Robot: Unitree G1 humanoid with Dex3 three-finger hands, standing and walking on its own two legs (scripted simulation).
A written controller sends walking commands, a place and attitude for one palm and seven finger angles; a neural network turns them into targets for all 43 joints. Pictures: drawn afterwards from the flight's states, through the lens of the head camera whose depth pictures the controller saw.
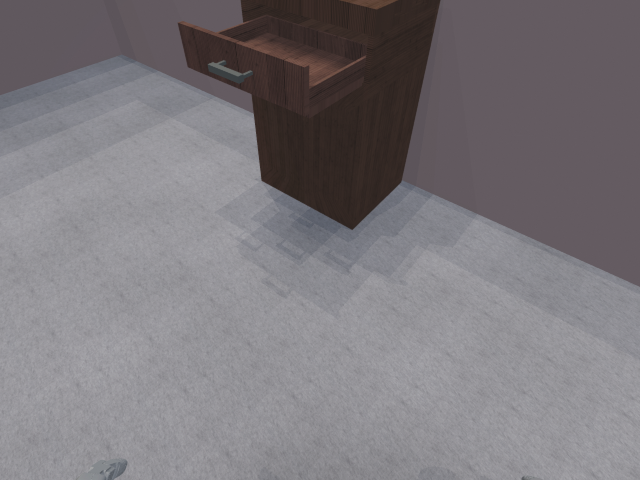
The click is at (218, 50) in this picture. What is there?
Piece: drawer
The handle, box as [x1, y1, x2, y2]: [208, 60, 252, 83]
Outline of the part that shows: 208,64 209,71 238,83 243,81 245,77 252,74 252,71 250,70 242,74 224,67 224,60 217,63 212,62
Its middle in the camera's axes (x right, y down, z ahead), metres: -0.27 -0.50 +1.15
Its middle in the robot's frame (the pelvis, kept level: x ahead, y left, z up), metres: +1.18 +0.33 -0.02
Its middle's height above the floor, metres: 0.75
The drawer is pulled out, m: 0.30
